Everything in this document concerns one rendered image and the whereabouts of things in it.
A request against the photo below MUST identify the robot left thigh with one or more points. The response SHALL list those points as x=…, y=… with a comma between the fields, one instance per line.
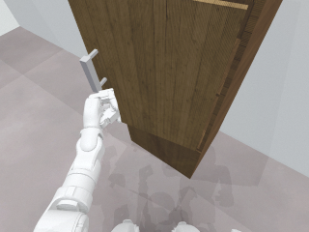
x=126, y=227

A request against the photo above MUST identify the robot left forearm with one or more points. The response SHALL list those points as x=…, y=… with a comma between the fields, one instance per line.
x=76, y=192

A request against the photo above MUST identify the robot left hand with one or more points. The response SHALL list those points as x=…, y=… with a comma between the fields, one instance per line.
x=93, y=110

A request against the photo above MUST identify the cupboard door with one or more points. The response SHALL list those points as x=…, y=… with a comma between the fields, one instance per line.
x=164, y=59

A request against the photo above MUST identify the robot left shin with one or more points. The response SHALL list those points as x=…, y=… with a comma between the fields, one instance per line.
x=127, y=221

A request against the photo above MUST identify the handle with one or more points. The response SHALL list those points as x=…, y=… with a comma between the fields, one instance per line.
x=90, y=72

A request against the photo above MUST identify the robot left upper arm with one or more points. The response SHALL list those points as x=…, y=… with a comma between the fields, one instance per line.
x=63, y=221

